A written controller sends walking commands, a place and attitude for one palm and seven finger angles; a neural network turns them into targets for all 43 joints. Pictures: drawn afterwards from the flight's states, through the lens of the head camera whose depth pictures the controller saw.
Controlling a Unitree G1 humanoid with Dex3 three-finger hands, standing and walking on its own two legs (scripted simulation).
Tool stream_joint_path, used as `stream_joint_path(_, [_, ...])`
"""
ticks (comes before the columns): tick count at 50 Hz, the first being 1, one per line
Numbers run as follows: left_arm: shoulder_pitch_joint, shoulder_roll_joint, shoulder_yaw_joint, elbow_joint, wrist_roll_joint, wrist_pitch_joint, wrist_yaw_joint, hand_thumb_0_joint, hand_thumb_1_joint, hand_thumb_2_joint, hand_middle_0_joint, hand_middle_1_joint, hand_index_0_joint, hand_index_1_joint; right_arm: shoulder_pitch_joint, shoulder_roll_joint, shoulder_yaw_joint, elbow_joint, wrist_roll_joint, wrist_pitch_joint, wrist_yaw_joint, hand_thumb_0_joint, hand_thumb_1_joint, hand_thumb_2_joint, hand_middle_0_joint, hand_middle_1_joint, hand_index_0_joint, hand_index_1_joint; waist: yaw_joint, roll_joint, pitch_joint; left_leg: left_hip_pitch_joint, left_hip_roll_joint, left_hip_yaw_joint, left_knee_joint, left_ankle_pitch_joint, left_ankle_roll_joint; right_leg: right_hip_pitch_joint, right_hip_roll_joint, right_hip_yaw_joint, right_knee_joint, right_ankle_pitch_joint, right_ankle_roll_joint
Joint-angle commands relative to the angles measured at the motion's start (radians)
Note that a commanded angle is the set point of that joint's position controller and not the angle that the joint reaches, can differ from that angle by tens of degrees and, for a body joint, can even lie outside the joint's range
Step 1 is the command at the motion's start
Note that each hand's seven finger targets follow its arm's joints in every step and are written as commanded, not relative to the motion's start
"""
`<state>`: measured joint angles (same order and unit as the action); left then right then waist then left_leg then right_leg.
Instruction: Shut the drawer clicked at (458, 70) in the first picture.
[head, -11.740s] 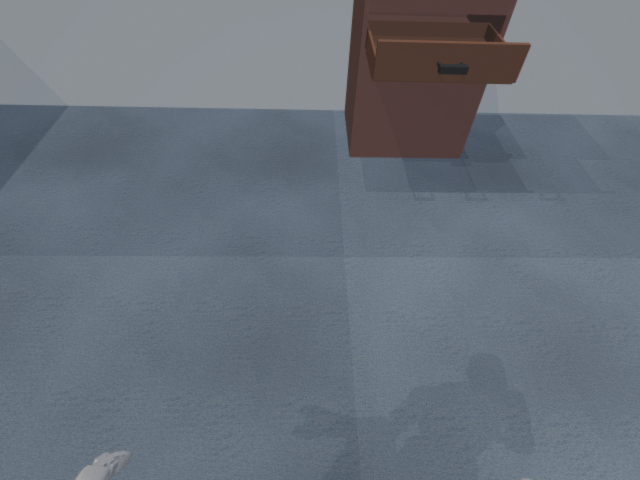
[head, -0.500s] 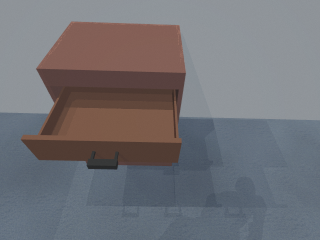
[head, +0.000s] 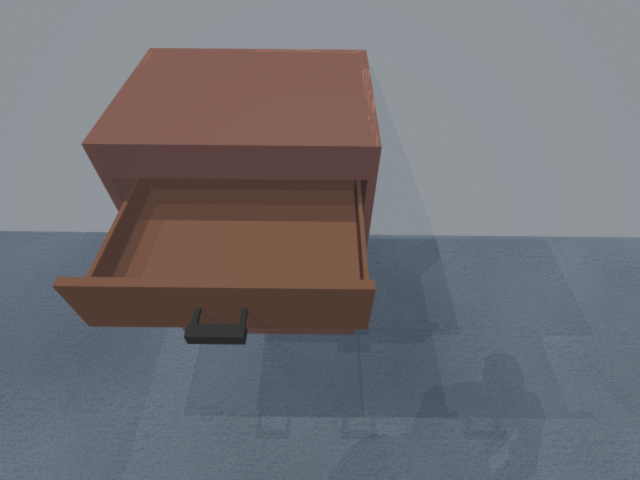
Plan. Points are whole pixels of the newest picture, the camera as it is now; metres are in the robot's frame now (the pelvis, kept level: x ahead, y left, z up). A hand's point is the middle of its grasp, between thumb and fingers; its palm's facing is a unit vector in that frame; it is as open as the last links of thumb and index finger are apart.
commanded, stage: look again from close up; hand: left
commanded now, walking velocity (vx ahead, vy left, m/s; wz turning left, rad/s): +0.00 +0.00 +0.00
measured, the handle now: (218, 323) +0.39 +0.21 -0.14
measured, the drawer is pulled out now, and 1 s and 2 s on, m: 0.28 0.28 0.28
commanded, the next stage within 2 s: shuffle to correct the standing spot in 0.40 s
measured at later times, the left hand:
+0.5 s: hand out of the picture +0.04 +0.17 -0.16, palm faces +0.02 -0.97 -0.23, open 7.3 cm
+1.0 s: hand out of the picture +0.05 +0.14 -0.18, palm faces +0.05 -0.98 -0.20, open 7.4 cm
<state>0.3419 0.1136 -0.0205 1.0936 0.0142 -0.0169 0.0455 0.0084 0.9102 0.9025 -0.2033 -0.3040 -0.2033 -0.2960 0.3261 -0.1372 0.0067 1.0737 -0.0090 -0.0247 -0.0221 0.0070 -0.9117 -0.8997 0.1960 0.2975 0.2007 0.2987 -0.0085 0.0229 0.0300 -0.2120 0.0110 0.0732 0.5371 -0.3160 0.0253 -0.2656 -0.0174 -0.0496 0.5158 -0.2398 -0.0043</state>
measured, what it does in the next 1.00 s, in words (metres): shifts its weight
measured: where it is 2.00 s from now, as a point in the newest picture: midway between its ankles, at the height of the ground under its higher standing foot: outside the picture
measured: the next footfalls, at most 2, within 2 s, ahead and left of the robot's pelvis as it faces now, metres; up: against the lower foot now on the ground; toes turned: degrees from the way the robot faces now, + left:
none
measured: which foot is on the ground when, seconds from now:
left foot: down 0.00-1.00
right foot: down 0.00-1.00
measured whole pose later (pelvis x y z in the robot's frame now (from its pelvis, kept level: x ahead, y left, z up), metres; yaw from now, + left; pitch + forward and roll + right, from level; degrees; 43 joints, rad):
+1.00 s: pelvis +0.06 -0.02 +0.00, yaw +0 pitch -1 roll +1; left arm 0.32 0.12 0.00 1.11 0.01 -0.02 0.04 0.01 0.91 0.90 -0.20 -0.30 -0.20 -0.30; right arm 0.34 -0.14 0.02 1.14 -0.01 -0.04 -0.04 0.00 -0.91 -0.90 0.20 0.30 0.20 0.30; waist 0.01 0.01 0.04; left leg -0.09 0.02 0.08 0.52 -0.39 -0.01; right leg -0.20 -0.01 -0.04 0.60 -0.38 -0.03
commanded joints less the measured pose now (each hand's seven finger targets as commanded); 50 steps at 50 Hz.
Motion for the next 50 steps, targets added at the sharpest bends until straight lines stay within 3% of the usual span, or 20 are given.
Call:
stream_joint_path(1, [0.032, 0.106, 0.020, -0.041, 0.001, -0.017, -0.004, 0.000, 0.900, 0.900, -0.200, -0.300, -0.200, -0.300, 0.061, -0.088, -0.007, -0.061, -0.001, -0.016, -0.001, 0.000, -0.900, -0.900, 0.200, 0.300, 0.200, 0.300, -0.004, 0.006, 0.007, -0.078, 0.103, -0.137, -0.162, 0.074, 0.019, 0.046, -0.065, 0.086, -0.065, 0.013, -0.047])
stream_joint_path(2, [0.026, 0.101, 0.018, -0.038, 0.000, -0.015, -0.005, 0.000, 0.900, 0.900, -0.200, -0.300, -0.200, -0.300, 0.063, -0.095, -0.006, -0.061, -0.001, -0.015, -0.003, 0.000, -0.900, -0.900, 0.200, 0.300, 0.200, 0.300, -0.004, -0.024, 0.033, -0.081, 0.101, -0.137, -0.170, 0.074, 0.020, 0.041, -0.067, 0.089, -0.070, 0.018, -0.046])
stream_joint_path(7, [0.024, 0.105, 0.018, -0.036, -0.002, -0.008, -0.006, 0.000, 0.900, 0.900, -0.200, -0.300, -0.200, -0.300, 0.064, -0.112, 0.000, -0.046, -0.002, -0.016, -0.004, 0.000, -0.900, -0.900, 0.200, 0.300, 0.200, 0.300, 0.004, -0.026, 0.092, -0.072, 0.098, -0.129, -0.208, 0.108, 0.019, 0.033, -0.070, 0.088, -0.075, 0.053, -0.040])
stream_joint_path(12, [0.013, 0.121, 0.023, -0.044, -0.004, -0.009, -0.005, 0.000, 0.900, 0.900, -0.200, -0.300, -0.200, -0.300, 0.063, -0.119, 0.002, -0.029, -0.002, -0.016, -0.004, 0.000, -0.900, -0.900, 0.200, 0.300, 0.200, 0.300, 0.004, -0.062, 0.055, -0.017, 0.091, -0.109, -0.195, 0.176, 0.018, 0.055, -0.081, 0.093, -0.079, 0.115, -0.036])
stream_joint_path(18, [0.000, 0.136, 0.028, -0.043, -0.005, -0.008, -0.006, 0.000, 0.900, 0.900, -0.200, -0.300, -0.200, -0.300, 0.055, -0.115, 0.002, -0.011, -0.003, -0.018, -0.007, 0.000, -0.900, -0.900, 0.200, 0.300, 0.200, 0.300, 0.009, 0.000, 0.023, 0.027, 0.094, -0.097, -0.195, 0.268, 0.012, 0.077, -0.083, 0.090, -0.070, 0.189, -0.040])
stream_joint_path(22, [0.000, 0.139, 0.028, -0.037, -0.005, -0.011, -0.005, 0.000, 0.900, 0.900, -0.200, -0.300, -0.200, -0.300, 0.052, -0.116, 0.002, 0.000, -0.002, -0.015, -0.008, 0.000, -0.900, -0.900, 0.200, 0.300, 0.200, 0.300, 0.007, -0.026, 0.005, 0.048, 0.092, -0.089, -0.181, 0.277, 0.007, 0.092, -0.091, 0.096, -0.078, 0.234, -0.042])
stream_joint_path(25, [-0.007, 0.138, 0.027, -0.034, -0.005, -0.010, -0.004, 0.000, 0.900, 0.900, -0.200, -0.300, -0.200, -0.300, 0.051, -0.112, 0.002, 0.010, -0.002, -0.012, -0.009, 0.000, -0.900, -0.900, 0.200, 0.300, 0.200, 0.300, 0.006, -0.022, 0.029, 0.048, 0.094, -0.086, -0.185, 0.266, 0.004, 0.080, -0.092, 0.097, -0.087, 0.232, -0.044])
stream_joint_path(27, [0.002, 0.136, 0.030, -0.029, -0.001, -0.007, -0.007, 0.000, 0.900, 0.900, -0.200, -0.300, -0.200, -0.300, 0.061, -0.113, 0.003, 0.019, -0.004, -0.009, -0.007, 0.000, -0.900, -0.900, 0.200, 0.300, 0.200, 0.300, 0.007, -0.024, 0.024, 0.043, 0.088, -0.082, -0.187, 0.140, 0.009, 0.083, -0.085, 0.098, -0.087, 0.106, -0.050])
stream_joint_path(30, [0.000, 0.143, 0.033, -0.031, 0.007, -0.003, -0.014, 0.000, 0.900, 0.900, -0.200, -0.300, -0.200, -0.300, 0.057, -0.111, -0.001, 0.020, -0.008, -0.001, -0.001, 0.000, -0.900, -0.900, 0.200, 0.300, 0.200, 0.300, 0.009, -0.030, 0.091, -0.003, 0.075, -0.078, -0.190, -0.053, 0.019, 0.015, -0.077, 0.116, -0.114, -0.140, -0.063])
stream_joint_path(32, [0.005, 0.148, 0.038, -0.033, 0.009, -0.004, -0.018, 0.000, 0.900, 0.900, -0.200, -0.300, -0.200, -0.300, 0.060, -0.104, -0.003, 0.017, -0.011, 0.001, 0.002, 0.000, -0.900, -0.900, 0.200, 0.300, 0.200, 0.300, 0.008, -0.054, 0.121, -0.025, 0.058, -0.068, -0.172, -0.090, 0.020, -0.011, -0.081, 0.144, -0.137, -0.217, -0.074])
stream_joint_path(35, [0.020, 0.160, 0.044, -0.035, 0.008, -0.008, -0.021, 0.000, 0.900, 0.900, -0.200, -0.300, -0.200, -0.300, 0.069, -0.092, -0.001, 0.018, -0.011, -0.003, 0.004, 0.000, -0.900, -0.900, 0.200, 0.300, 0.200, 0.300, 0.009, -0.067, 0.137, -0.040, 0.039, -0.045, -0.126, -0.060, 0.016, -0.019, -0.095, 0.172, -0.149, -0.223, -0.093])
stream_joint_path(39, [0.045, 0.168, 0.052, -0.031, 0.005, -0.017, -0.021, 0.000, 0.900, 0.900, -0.200, -0.300, -0.200, -0.300, 0.087, -0.081, 0.001, 0.019, -0.010, -0.016, -0.001, 0.000, -0.900, -0.900, 0.200, 0.300, 0.200, 0.300, 0.009, -0.087, 0.092, -0.029, 0.028, -0.023, -0.080, 0.021, 0.011, 0.034, -0.119, 0.182, -0.124, -0.061, -0.117])
stream_joint_path(42, [0.056, 0.161, 0.055, -0.028, 0.003, -0.024, -0.019, 0.000, 0.900, 0.900, -0.200, -0.300, -0.200, -0.300, 0.103, -0.085, 0.001, 0.028, -0.008, -0.029, -0.005, 0.000, -0.900, -0.900, 0.200, 0.300, 0.200, 0.300, 0.008, -0.058, 0.029, 0.018, 0.043, -0.020, -0.072, 0.142, 0.013, 0.084, -0.115, 0.145, -0.048, 0.149, -0.117])
stream_joint_path(44, [0.035, 0.129, 0.048, -0.031, 0.002, -0.023, -0.015, 0.000, 0.900, 0.900, -0.200, -0.300, -0.200, -0.300, 0.117, -0.096, -0.001, 0.044, -0.006, -0.033, -0.013, 0.000, -0.900, -0.900, 0.200, 0.300, 0.200, 0.300, -0.002, 0.026, 0.013, 0.100, 0.086, -0.051, -0.077, 0.396, 0.020, 0.049, -0.072, 0.081, 0.044, 0.316, -0.097])
stream_joint_path(46, [0.037, 0.109, 0.042, -0.027, -0.001, -0.025, -0.006, 0.000, 0.900, 0.900, -0.200, -0.300, -0.200, -0.300, 0.132, -0.109, -0.004, 0.053, -0.002, -0.030, -0.025, 0.000, -0.900, -0.900, 0.200, 0.300, 0.200, 0.300, 0.001, 0.072, -0.020, 0.154, 0.121, -0.065, -0.054, 0.700, 0.028, 0.057, -0.060, 0.046, 0.082, 0.380, -0.075])
stream_joint_path(48, [0.053, 0.117, 0.044, -0.017, -0.008, -0.024, 0.002, 0.000, 0.900, 0.900, -0.200, -0.300, -0.200, -0.300, 0.111, -0.107, -0.005, 0.044, 0.002, -0.024, -0.033, 0.000, -0.900, -0.900, 0.200, 0.300, 0.200, 0.300, 0.013, 0.048, -0.026, 0.153, 0.120, -0.063, -0.031, 0.824, 0.018, 0.094, -0.072, 0.067, 0.064, 0.503, -0.068])
stream_joint_path(50, [0.061, 0.131, 0.047, -0.007, -0.011, -0.025, 0.008, 0.000, 0.900, 0.900, -0.200, -0.300, -0.200, -0.300, 0.088, -0.102, -0.007, 0.030, 0.006, -0.015, -0.037, 0.000, -0.900, -0.900, 0.200, 0.300, 0.200, 0.300, 0.013, -0.020, -0.024, 0.124, 0.103, -0.054, -0.038, 0.737, -0.005, 0.133, -0.107, 0.086, 0.046, 0.707, -0.065])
